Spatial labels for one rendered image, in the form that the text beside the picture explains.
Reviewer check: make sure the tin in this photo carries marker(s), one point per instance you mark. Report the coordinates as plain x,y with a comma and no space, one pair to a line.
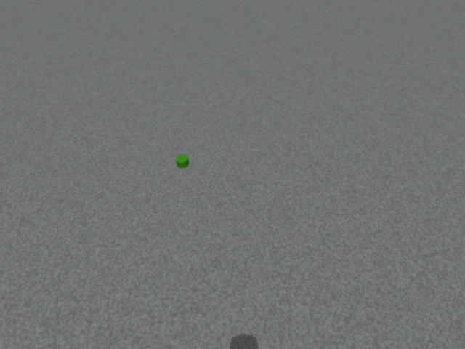
182,161

